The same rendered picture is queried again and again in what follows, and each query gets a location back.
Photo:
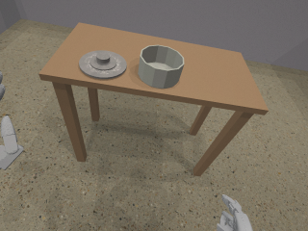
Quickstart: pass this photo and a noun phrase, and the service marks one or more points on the knob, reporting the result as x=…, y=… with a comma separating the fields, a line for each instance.
x=103, y=57

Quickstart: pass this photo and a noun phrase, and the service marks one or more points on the lid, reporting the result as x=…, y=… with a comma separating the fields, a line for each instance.
x=91, y=67

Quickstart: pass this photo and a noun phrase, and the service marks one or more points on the table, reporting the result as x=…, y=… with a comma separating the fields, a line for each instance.
x=211, y=77

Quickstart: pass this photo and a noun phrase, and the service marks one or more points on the robot left hand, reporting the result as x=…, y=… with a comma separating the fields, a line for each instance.
x=11, y=150

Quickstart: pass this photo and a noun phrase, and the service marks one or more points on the robot right hand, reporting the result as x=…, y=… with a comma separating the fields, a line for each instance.
x=239, y=221

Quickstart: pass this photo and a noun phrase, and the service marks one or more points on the pot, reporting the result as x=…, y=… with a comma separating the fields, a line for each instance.
x=160, y=66

